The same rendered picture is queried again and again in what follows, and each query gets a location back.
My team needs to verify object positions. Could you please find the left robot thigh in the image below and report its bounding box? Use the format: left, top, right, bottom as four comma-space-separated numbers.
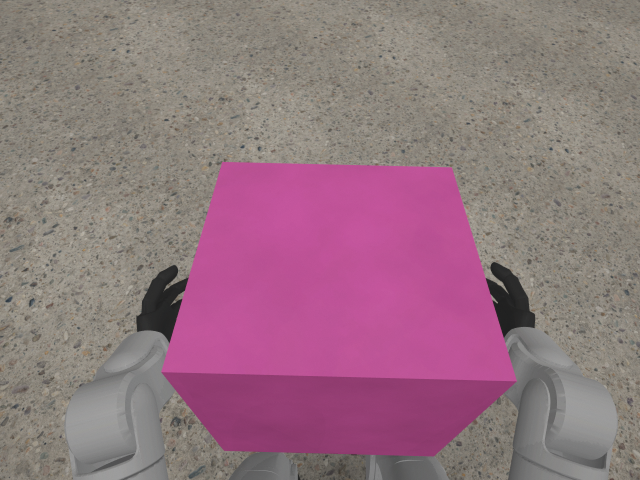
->
228, 452, 298, 480

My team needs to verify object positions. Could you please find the right robot forearm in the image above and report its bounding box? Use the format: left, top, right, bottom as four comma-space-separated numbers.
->
504, 327, 618, 480

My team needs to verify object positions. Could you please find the carton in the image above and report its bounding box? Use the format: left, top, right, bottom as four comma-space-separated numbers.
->
161, 162, 517, 456

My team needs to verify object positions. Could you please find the left robot forearm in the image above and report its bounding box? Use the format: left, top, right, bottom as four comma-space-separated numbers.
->
64, 330, 175, 480

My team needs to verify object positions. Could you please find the right robot thigh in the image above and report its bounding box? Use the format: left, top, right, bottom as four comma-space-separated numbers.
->
365, 455, 449, 480

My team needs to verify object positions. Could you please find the left robot hand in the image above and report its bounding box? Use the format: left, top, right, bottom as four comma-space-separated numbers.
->
136, 265, 188, 343

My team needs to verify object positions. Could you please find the robot thigh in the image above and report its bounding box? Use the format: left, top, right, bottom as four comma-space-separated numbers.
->
365, 455, 449, 480
228, 452, 298, 480

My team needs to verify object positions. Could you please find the right robot hand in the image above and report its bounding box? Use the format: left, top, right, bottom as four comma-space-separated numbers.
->
486, 262, 535, 337

